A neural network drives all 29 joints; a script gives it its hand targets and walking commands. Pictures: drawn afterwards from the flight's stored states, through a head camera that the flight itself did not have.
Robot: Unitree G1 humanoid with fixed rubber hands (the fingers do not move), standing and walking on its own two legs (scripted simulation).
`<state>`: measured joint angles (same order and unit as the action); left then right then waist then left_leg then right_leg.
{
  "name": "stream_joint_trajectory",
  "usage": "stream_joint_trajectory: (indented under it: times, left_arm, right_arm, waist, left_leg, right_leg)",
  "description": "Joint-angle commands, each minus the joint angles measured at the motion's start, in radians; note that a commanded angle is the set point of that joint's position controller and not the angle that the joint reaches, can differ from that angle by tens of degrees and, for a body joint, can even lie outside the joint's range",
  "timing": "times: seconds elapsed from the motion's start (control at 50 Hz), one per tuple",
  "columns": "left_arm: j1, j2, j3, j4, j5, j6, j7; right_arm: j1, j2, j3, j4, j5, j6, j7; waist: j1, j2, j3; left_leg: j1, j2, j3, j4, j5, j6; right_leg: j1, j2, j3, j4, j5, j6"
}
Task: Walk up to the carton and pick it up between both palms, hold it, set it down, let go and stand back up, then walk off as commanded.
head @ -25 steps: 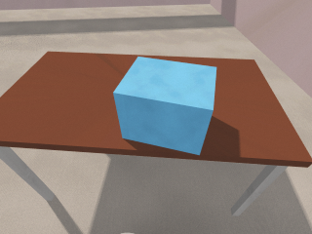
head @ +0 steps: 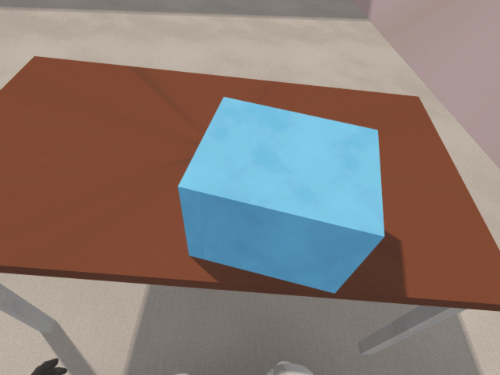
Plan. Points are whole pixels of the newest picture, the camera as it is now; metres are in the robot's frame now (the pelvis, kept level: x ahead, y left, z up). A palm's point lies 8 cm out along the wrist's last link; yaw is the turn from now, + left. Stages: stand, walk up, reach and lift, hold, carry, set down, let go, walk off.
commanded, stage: walk up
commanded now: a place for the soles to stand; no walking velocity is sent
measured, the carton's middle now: (279, 195) +0.43 -0.05 +0.03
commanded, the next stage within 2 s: reach and lift in 1.88 s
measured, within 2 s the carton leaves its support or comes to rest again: neither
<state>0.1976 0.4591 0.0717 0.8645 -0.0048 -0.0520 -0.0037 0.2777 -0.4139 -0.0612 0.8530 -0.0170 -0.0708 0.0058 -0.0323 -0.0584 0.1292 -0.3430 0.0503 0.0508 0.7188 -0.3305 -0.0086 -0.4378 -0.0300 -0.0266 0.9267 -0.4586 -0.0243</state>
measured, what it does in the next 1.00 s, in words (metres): steps on the spot: right foot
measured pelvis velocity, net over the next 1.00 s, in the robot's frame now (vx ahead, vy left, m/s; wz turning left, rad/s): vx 0.03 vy -0.01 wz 0.00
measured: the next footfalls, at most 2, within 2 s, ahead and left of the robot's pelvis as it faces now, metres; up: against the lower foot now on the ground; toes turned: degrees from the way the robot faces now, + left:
right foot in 0.06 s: +0.10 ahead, -0.13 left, +0.00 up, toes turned +5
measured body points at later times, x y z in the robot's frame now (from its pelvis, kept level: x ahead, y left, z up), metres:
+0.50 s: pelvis +0.04 -0.01 +0.01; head +0.06 -0.01 +0.46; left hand +0.18 +0.30 -0.10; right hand +0.17 -0.32 -0.10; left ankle +0.03 +0.13 -0.72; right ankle +0.06 -0.13 -0.72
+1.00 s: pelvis +0.03 -0.01 +0.03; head +0.04 +0.00 +0.48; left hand +0.12 +0.30 -0.10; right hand +0.14 -0.31 -0.09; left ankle +0.03 +0.13 -0.72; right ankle +0.06 -0.13 -0.72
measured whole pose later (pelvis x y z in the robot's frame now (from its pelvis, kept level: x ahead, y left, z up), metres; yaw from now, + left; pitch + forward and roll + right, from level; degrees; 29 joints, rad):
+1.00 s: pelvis +0.03 -0.01 +0.03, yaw +0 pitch -3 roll +0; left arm 0.04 0.36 0.02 1.15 0.00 0.00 -0.02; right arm 0.04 -0.37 0.00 1.15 -0.01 -0.04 0.00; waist 0.01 -0.02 0.07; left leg -0.12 0.03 0.01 0.35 -0.18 -0.02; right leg -0.17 -0.04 -0.05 0.36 -0.14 0.01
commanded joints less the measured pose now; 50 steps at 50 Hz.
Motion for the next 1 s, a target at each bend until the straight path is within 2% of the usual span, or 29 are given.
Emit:
stream_joint_trajectory:
  times: [0.0,0.02,0.04,0.06,0.08,0.1,0.12,0.14,0.16,0.18,0.2,0.22,0.24,0.26,0.3,0.34,0.38,0.48,0.68,0.76,0.82,0.84,0.88,0.98]
  left_arm:
    - [0.12,0.142,0.038,0.008,0.013,-0.006,0.021]
    - [0.067,0.185,0.044,-0.013,0.024,-0.01,0.023]
    - [0.012,0.221,0.046,-0.038,0.028,-0.014,0.022]
    - [-0.046,0.263,0.049,-0.05,0.014,-0.01,0.02]
    - [-0.089,0.262,0.048,-0.044,0.012,-0.005,0.019]
    - [-0.115,0.224,0.033,-0.035,0.007,0.0,0.017]
    - [-0.121,0.184,0.016,-0.035,0.0,0.003,0.013]
    - [-0.12,0.152,0.007,-0.035,-0.008,0.004,0.012]
    - [-0.105,0.152,0.006,-0.019,-0.008,0.008,0.012]
    - [-0.083,0.157,0.007,0.008,-0.002,0.01,0.012]
    - [-0.065,0.16,0.009,0.025,0.001,0.007,0.014]
    - [-0.085,0.172,0.013,0.038,0.003,0.004,0.013]
    - [-0.107,0.178,0.012,0.042,0.003,0.002,0.013]
    - [-0.132,0.178,0.011,0.047,0.0,0.002,0.014]
    - [-0.159,0.165,0.003,0.057,-0.003,0.003,0.015]
    - [-0.17,0.149,-0.006,0.077,-0.003,0.006,0.016]
    - [-0.199,0.142,-0.008,0.091,0.0,0.009,0.014]
    - [-0.246,0.128,-0.019,0.13,0.004,0.017,0.009]
    - [-0.263,0.105,-0.033,0.199,0.001,0.023,0.0]
    - [-0.249,0.102,-0.035,0.22,0.003,0.022,-0.002]
    - [-0.249,0.1,-0.034,0.229,0.005,0.02,-0.003]
    - [-0.244,0.111,-0.026,0.223,0.011,0.03,-0.006]
    - [-0.231,0.101,-0.027,0.226,0.009,0.035,-0.009]
    - [-0.213,0.097,-0.022,0.224,0.01,0.036,-0.012]
  right_arm:
    - [-0.092,-0.203,-0.025,-0.082,0.028,0.014,-0.021]
    - [-0.066,-0.165,-0.012,-0.082,0.036,0.019,-0.021]
    - [-0.029,-0.143,-0.003,-0.077,0.039,0.027,-0.02]
    - [-0.019,-0.193,-0.019,-0.051,0.035,0.04,-0.027]
    - [-0.013,-0.22,-0.029,-0.023,0.027,0.038,-0.031]
    - [-0.009,-0.206,-0.027,-0.005,0.021,0.029,-0.033]
    - [-0.022,-0.204,-0.026,0.006,0.019,0.022,-0.029]
    - [-0.043,-0.222,-0.025,0.009,0.015,0.015,-0.029]
    - [-0.08,-0.24,-0.025,0.005,0.017,0.01,-0.029]
    - [-0.116,-0.241,-0.019,0.008,0.017,0.011,-0.029]
    - [-0.14,-0.23,-0.012,0.015,0.02,0.014,-0.028]
    - [-0.142,-0.206,-0.005,0.03,0.025,0.017,-0.029]
    - [-0.135,-0.2,-0.002,0.04,0.028,0.02,-0.029]
    - [-0.121,-0.198,-0.002,0.051,0.026,0.023,-0.03]
    - [-0.13,-0.199,-0.002,0.075,0.022,0.024,-0.03]
    - [-0.169,-0.196,0.0,0.089,0.023,0.025,-0.027]
    - [-0.191,-0.19,0.004,0.104,0.022,0.028,-0.024]
    - [-0.253,-0.18,0.013,0.145,0.017,0.031,-0.019]
    - [-0.311,-0.172,0.027,0.216,0.011,0.029,-0.01]
    - [-0.31,-0.168,0.028,0.234,0.01,0.03,-0.008]
    - [-0.31,-0.164,0.028,0.242,0.009,0.031,-0.008]
    - [-0.297,-0.183,0.024,0.238,0.007,0.022,-0.012]
    - [-0.299,-0.186,0.022,0.243,0.005,0.019,-0.014]
    - [-0.299,-0.171,0.024,0.241,0.003,0.02,-0.016]
  waist:
    - [0.085,0.203,-0.195]
    - [0.069,0.076,-0.213]
    - [0.038,-0.008,-0.232]
    - [0.028,-0.009,-0.234]
    - [0.017,-0.018,-0.21]
    - [-0.01,-0.017,-0.187]
    - [-0.016,0.03,-0.202]
    - [0.0,0.064,-0.222]
    - [0.028,0.057,-0.226]
    - [0.054,0.027,-0.22]
    - [0.066,0.025,-0.218]
    - [0.052,-0.013,-0.233]
    - [0.035,-0.025,-0.251]
    - [0.021,-0.015,-0.258]
    - [0.017,-0.004,-0.248]
    - [0.025,0.004,-0.229]
    - [0.026,-0.003,-0.215]
    - [0.033,0.019,-0.184]
    - [0.045,0.08,-0.169]
    - [0.044,0.095,-0.157]
    - [0.044,0.08,-0.152]
    - [0.037,0.053,-0.144]
    - [0.043,0.074,-0.148]
    - [0.043,0.068,-0.15]
  left_leg:
    - [-0.033,0.123,-0.103,0.024,0.443,0.117]
    - [-0.084,0.073,-0.061,0.087,0.295,0.072]
    - [-0.122,0.013,-0.032,0.138,0.066,0.031]
    - [-0.048,-0.006,-0.041,0.18,-0.21,0.039]
    - [0.027,0.013,-0.069,0.151,-0.204,0.041]
    - [0.08,0.024,-0.087,-0.012,-0.143,0.053]
    - [0.129,0.034,-0.105,-0.092,0.066,0.06]
    - [0.122,0.089,-0.185,-0.132,0.238,0.083]
    - [0.064,0.128,-0.25,-0.148,0.3,0.114]
    - [0.009,0.132,-0.248,-0.135,0.287,0.122]
    - [0.002,0.113,-0.217,-0.115,0.291,0.101]
    - [0.045,0.07,-0.151,-0.077,0.298,0.073]
    - [0.097,0.04,-0.113,-0.049,0.298,0.053]
    - [0.115,0.036,-0.106,-0.056,0.292,0.05]
    - [0.142,0.044,-0.117,-0.09,0.321,0.058]
    - [0.155,0.055,-0.128,-0.124,0.358,0.066]
    - [0.155,0.059,-0.129,-0.16,0.345,0.065]
    - [0.145,0.067,-0.142,-0.259,0.276,0.055]
    - [0.168,0.079,-0.153,-0.423,0.189,0.032]
    - [0.17,0.076,-0.144,-0.455,0.141,0.03]
    - [0.178,0.073,-0.14,-0.465,0.118,0.03]
    - [0.181,0.084,-0.149,-0.473,0.115,0.031]
    - [0.181,0.093,-0.152,-0.481,0.107,0.035]
    - [0.185,0.079,-0.134,-0.467,0.101,0.033]
  right_leg:
    - [0.289,0.003,0.001,-0.38,0.383,-0.028]
    - [0.317,-0.095,0.154,-0.417,0.455,-0.06]
    - [0.303,-0.242,0.389,-0.468,0.439,-0.117]
    - [0.202,-0.339,0.447,-0.47,0.399,-0.222]
    - [0.111,-0.336,0.436,-0.437,0.391,-0.25]
    - [0.072,-0.265,0.348,-0.392,0.418,-0.185]
    - [0.063,-0.19,0.238,-0.347,0.438,-0.111]
    - [0.104,-0.119,0.143,-0.265,0.5,-0.055]
    - [0.171,-0.065,0.085,-0.227,0.494,-0.026]
    - [0.221,-0.058,0.087,-0.251,0.442,-0.029]
    - [0.249,-0.08,0.112,-0.3,0.457,-0.043]
    - [0.248,-0.119,0.144,-0.334,0.507,-0.062]
    - [0.226,-0.154,0.186,-0.352,0.57,-0.085]
    - [0.227,-0.176,0.199,-0.349,0.618,-0.098]
    - [0.211,-0.166,0.172,-0.353,0.633,-0.082]
    - [0.203,-0.137,0.133,-0.375,0.586,-0.055]
    - [0.214,-0.127,0.122,-0.406,0.533,-0.043]
    - [0.243,-0.115,0.111,-0.468,0.424,-0.026]
    - [0.314,-0.098,0.088,-0.594,0.316,0.004]
    - [0.324,-0.099,0.089,-0.63,0.277,0.011]
    - [0.32,-0.103,0.096,-0.658,0.251,0.011]
    - [0.303,-0.088,0.086,-0.643,0.242,0.004]
    - [0.309,-0.084,0.077,-0.639,0.251,0.006]
    - [0.297,-0.098,0.098,-0.668,0.235,0.003]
